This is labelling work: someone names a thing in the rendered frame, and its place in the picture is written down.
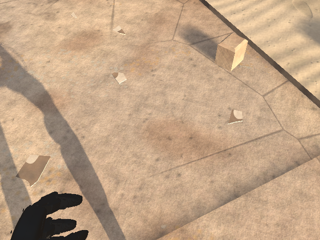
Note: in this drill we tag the robot left hand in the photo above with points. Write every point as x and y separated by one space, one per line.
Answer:
33 224

